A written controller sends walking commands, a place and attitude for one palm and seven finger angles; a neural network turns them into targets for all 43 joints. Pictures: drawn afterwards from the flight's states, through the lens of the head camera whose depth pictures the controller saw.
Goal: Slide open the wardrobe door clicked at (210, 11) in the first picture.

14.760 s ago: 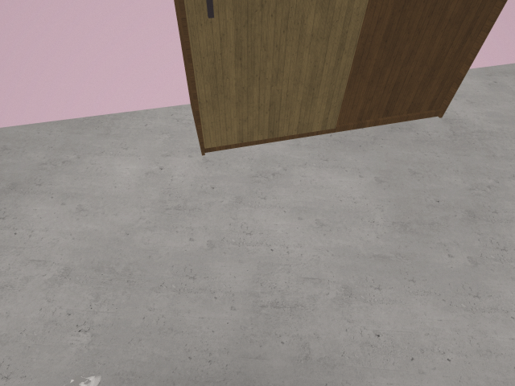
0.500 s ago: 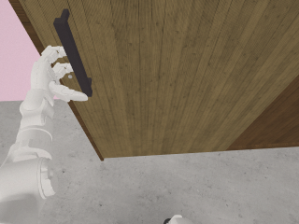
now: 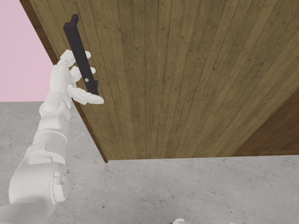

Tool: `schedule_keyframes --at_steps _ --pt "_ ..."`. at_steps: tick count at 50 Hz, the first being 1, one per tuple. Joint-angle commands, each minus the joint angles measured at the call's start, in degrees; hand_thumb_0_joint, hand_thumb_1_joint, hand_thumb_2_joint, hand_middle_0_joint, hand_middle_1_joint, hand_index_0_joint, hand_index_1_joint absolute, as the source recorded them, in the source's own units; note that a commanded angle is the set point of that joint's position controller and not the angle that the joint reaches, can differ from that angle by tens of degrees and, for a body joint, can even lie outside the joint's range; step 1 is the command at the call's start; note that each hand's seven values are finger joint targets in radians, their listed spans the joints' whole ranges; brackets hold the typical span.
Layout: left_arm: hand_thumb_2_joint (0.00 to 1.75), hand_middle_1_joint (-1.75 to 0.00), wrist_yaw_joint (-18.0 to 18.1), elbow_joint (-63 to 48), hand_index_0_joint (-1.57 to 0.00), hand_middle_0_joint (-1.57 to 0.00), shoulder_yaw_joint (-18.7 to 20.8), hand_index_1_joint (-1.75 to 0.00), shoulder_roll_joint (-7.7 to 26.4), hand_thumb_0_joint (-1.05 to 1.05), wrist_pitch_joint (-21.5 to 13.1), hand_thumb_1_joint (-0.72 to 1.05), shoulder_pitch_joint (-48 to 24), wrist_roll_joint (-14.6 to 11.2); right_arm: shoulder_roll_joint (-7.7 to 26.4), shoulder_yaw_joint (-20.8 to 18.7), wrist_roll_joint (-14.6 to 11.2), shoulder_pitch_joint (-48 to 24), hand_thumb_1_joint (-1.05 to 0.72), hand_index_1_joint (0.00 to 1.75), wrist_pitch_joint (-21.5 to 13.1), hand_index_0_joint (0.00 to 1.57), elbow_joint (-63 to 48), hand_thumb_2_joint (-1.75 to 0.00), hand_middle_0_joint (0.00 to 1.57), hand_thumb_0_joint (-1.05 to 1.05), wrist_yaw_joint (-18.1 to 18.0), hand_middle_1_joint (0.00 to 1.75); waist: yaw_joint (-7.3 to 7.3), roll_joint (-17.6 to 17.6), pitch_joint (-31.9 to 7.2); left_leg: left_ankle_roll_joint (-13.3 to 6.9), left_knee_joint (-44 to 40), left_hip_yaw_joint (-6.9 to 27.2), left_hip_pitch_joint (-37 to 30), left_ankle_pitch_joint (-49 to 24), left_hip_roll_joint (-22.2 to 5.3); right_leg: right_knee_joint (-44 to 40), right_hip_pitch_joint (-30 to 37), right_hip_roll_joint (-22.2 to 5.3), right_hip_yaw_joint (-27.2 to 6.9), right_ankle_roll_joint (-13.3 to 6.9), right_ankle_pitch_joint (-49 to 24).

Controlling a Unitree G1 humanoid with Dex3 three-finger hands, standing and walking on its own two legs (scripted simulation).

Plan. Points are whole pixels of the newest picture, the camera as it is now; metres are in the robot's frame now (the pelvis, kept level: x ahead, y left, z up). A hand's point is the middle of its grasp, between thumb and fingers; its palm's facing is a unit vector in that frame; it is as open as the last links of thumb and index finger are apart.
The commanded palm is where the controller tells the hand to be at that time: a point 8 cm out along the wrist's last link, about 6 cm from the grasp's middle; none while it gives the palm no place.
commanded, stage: slide the fingers in behind the handle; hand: left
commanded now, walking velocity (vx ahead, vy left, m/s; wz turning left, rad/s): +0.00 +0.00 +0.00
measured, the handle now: (86, 62) +0.52 +0.18 +0.14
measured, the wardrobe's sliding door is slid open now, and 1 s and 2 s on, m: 0.00 0.00 0.00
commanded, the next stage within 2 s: grip the handle and tug to test in 0.96 s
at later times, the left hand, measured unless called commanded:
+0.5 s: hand (92, 80) +0.46 +0.15 +0.12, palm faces +0.03 -1.00 -0.02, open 14.0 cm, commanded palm +0.43 +0.20 +0.12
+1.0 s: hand (93, 78) +0.47 +0.15 +0.12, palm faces +0.01 -1.00 -0.01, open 14.0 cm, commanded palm +0.44 +0.20 +0.12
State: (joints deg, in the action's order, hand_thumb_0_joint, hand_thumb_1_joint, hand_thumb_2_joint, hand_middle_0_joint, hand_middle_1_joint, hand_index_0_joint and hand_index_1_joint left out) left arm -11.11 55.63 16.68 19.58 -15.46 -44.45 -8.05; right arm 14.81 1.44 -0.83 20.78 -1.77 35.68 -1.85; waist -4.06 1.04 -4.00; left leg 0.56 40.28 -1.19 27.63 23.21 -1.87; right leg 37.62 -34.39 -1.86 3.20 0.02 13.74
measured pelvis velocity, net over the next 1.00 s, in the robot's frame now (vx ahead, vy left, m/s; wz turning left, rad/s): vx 0.00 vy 0.00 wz -0.01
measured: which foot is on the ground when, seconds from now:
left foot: down 0.00-1.00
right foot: down 0.00-1.00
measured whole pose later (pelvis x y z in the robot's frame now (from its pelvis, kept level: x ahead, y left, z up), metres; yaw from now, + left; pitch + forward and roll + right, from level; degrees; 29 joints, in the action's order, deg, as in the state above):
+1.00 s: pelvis +0.00 +0.00 +0.00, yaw +0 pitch +11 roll +0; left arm -8.6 58.9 17.0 19.5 -17.2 -47.0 -6.8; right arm 14.9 1.0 -0.5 22.2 -1.9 36.7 -1.6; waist -5.3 1.0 -3.8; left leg 0.6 40.5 -1.5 28.9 23.0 -2.0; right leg 37.8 -35.8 -1.6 2.8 -0.1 13.4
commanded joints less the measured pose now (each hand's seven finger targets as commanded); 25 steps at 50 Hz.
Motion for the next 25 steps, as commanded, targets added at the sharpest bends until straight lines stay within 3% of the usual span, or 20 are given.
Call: schedule_keyframes --at_steps 1,2,4,7,8,9,11,14,15,16,18,20,21,22,25 --pt "0.30 -1.20 0.94 -13.54 -0.30 -0.30 1.07 -1.20 11.90 0.00 -3.84 -0.50 -26.83 -0.28 8.31 -3.06 -0.23 4.02 -0.90 0.30 -1.89 0.20 -4.87 -0.90 0.20 0.00 -0.53 0.30 -0.57 0.40 -21.59 -1.02 -5.91 0.18 -1.41 -19.04 2.20 -1.05 20.31 2.06 -1.01 -1.16 -19.20" --pt "0.30 -1.20 1.07 -14.25 -0.30 -0.30 0.73 -1.20 11.62 0.00 -4.15 -0.50 -27.09 -0.30 8.26 -3.06 -0.19 3.88 -0.90 0.30 -1.98 0.20 -5.01 -0.90 0.20 0.00 -0.57 0.30 -0.52 2.40 -21.74 -0.96 -5.84 0.12 -2.10 -19.62 2.24 -0.97 20.29 1.97 -0.99 -1.27 -19.18" --pt "0.30 -1.20 1.51 -13.93 -0.30 -0.30 2.79 -1.20 13.36 0.00 -4.16 -0.50 -25.71 -0.52 8.37 -3.16 -0.14 4.04 -0.90 0.30 -1.90 0.20 -4.78 -0.90 0.20 0.00 -0.53 0.30 -0.16 -0.28 -22.76 -1.12 -5.90 -0.03 -1.47 -19.02 2.24 -1.17 21.74 2.10 -1.27 -1.06 -19.71" --pt "0.30 -1.20 1.40 -12.57 -0.30 -0.30 2.55 -1.20 13.23 0.00 -4.00 -0.50 -25.04 -0.38 8.44 -3.05 -0.30 3.81 -0.90 0.30 -1.92 0.20 -4.84 -0.90 0.20 0.00 -0.70 0.30 -0.19 -0.54 -20.81 -1.21 -6.48 -0.19 -0.24 -17.03 2.29 -1.63 21.98 1.99 -1.24 -1.18 -18.11" --pt "0.30 -1.20 1.26 -11.73 -0.30 -0.30 1.29 -1.20 11.67 0.00 -3.82 -0.50 -25.36 -0.39 8.25 -2.86 -0.35 3.39 -0.90 0.30 -1.95 0.20 -4.77 -0.90 0.20 0.00 -0.68 0.30 -0.55 0.35 -19.41 -1.16 -6.69 -0.27 -0.08 -16.19 2.27 -1.87 20.96 1.96 -1.31 -1.14 -17.55" --pt "0.30 -1.20 1.36 -12.13 -0.30 -0.30 2.22 -1.20 13.18 0.00 -4.06 -0.50 -26.81 -0.31 8.49 -3.05 -0.38 3.68 -0.90 0.30 -1.97 0.20 -4.46 -0.90 0.20 0.00 -0.79 0.30 -0.81 -0.70 -19.58 -1.22 -6.63 -0.22 0.02 -15.31 2.24 -2.04 20.71 1.97 -1.42 -1.01 -16.76" --pt "0.30 -1.20 1.27 -12.84 -0.30 -0.30 0.25 -1.20 10.83 0.00 -4.32 -0.50 -27.53 -0.25 8.14 -2.98 -0.35 3.42 -0.90 0.30 -2.17 0.20 -4.60 -0.90 0.20 0.00 -0.74 0.30 -0.94 1.22 -20.00 -1.17 -6.70 -0.20 -1.04 -15.31 2.35 -2.12 20.04 2.02 -1.37 -1.21 -16.40" --pt "0.30 -1.20 1.59 -11.03 -0.30 -0.30 -0.14 -1.20 10.51 0.00 -4.57 -0.50 -29.33 -0.46 8.44 -3.04 -0.44 3.70 -0.90 0.30 -2.39 0.20 -3.99 -0.90 0.20 0.00 -0.89 0.30 -1.76 -0.71 -18.86 -1.18 -6.72 0.21 -0.50 -12.66 2.30 -2.47 18.44 2.05 -1.27 -1.00 -13.48" --pt "0.30 -1.20 1.57 -10.79 -0.30 -0.30 -1.59 -1.20 8.96 0.00 -4.67 -0.50 -30.53 -0.28 8.23 -2.96 -0.42 3.54 -0.90 0.30 -2.57 0.20 -3.82 -0.90 0.20 0.00 -0.86 0.30 -2.00 1.34 -18.43 -1.07 -6.79 0.16 -0.77 -12.31 2.40 -2.52 17.65 1.94 -1.33 -1.09 -13.01" --pt "0.30 -1.20 1.82 -9.40 -0.30 -0.30 -1.14 -1.20 8.82 0.00 -4.52 -0.50 -29.93 -0.41 8.29 -2.97 -0.37 3.74 -0.90 0.30 -2.74 0.20 -3.73 -0.90 0.20 0.00 -0.77 0.30 -1.74 -0.06 -18.06 -1.13 -6.80 0.23 -0.19 -11.35 2.43 -2.66 17.55 1.99 -1.24 -1.05 -12.07" --pt "0.30 -1.20 2.56 -9.86 -0.30 -0.30 0.34 -1.20 10.66 0.00 -5.17 -0.50 -30.60 -0.15 8.49 -3.02 -0.16 3.95 -0.90 0.30 -2.94 0.20 -3.70 -0.90 0.20 0.00 -0.84 0.30 -1.26 -0.53 -20.50 -1.21 -6.75 0.48 -0.28 -12.05 2.57 -2.14 18.96 1.89 -1.42 -1.05 -12.57" --pt "0.30 -1.20 2.71 -9.82 -0.30 -0.30 -2.26 -1.20 8.43 0.00 -5.44 -0.50 -31.70 0.74 8.18 -2.92 -0.13 3.88 -0.90 0.30 -3.06 0.20 -3.57 -0.90 0.20 0.00 -0.63 0.30 -1.98 1.01 -19.57 -1.18 -6.44 0.22 -0.27 -12.28 2.62 -2.07 17.73 1.84 -1.48 -1.03 -13.07" --pt "0.30 -1.20 2.73 -8.97 -0.30 -0.30 -2.93 -1.20 7.51 0.00 -5.41 -0.50 -32.08 0.81 8.17 -3.01 -0.15 3.96 -0.90 0.30 -3.14 0.20 -3.34 -0.90 0.20 0.00 -0.54 0.30 -2.49 0.54 -18.68 -1.21 -6.35 0.26 -0.29 -11.46 2.55 -2.36 16.67 1.88 -1.38 -0.98 -12.23" --pt "0.30 -1.20 2.92 -7.74 -0.30 -0.30 -2.12 -1.20 8.64 0.00 -5.60 -0.50 -32.50 0.85 8.54 -3.08 -0.13 4.54 -0.90 0.30 -3.10 0.20 -2.94 -0.90 0.20 0.00 -0.64 0.30 -2.69 -1.40 -18.19 -1.30 -6.30 0.64 0.16 -11.15 2.46 -2.27 16.58 1.93 -1.18 -1.01 -11.58" --pt "0.30 -1.20 2.64 -8.71 -0.30 -0.30 -2.38 -1.20 8.25 0.00 -5.83 -0.50 -33.76 0.70 8.40 -3.21 -0.03 4.56 -0.90 0.30 -3.19 0.20 -2.98 -0.90 0.20 0.00 -0.54 0.30 -2.47 0.83 -21.79 -1.22 -5.85 0.44 -0.89 -12.59 2.67 -1.81 17.67 1.87 -1.61 -1.01 -13.44"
